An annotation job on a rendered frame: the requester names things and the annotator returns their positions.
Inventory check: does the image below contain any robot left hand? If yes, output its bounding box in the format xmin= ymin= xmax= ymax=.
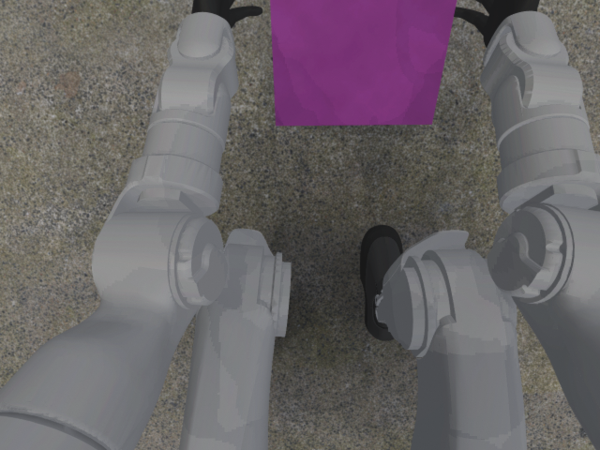
xmin=191 ymin=0 xmax=263 ymax=28

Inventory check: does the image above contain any robot right hand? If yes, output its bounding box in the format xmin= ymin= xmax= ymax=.
xmin=454 ymin=0 xmax=540 ymax=47

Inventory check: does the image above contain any robot left upper arm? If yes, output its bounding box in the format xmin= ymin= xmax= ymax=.
xmin=0 ymin=212 xmax=228 ymax=450

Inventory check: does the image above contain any robot right shin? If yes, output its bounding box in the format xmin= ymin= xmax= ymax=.
xmin=375 ymin=230 xmax=518 ymax=343

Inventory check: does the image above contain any robot right forearm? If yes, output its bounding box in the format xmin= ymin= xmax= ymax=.
xmin=480 ymin=11 xmax=600 ymax=214

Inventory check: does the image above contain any robot right foot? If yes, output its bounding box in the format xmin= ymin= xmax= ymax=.
xmin=360 ymin=225 xmax=403 ymax=340

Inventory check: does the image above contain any robot left forearm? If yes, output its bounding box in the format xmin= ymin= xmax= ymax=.
xmin=92 ymin=12 xmax=239 ymax=284

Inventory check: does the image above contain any carton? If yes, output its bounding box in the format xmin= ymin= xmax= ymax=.
xmin=270 ymin=0 xmax=457 ymax=126

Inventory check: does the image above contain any robot right upper arm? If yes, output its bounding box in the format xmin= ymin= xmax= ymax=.
xmin=487 ymin=202 xmax=600 ymax=450

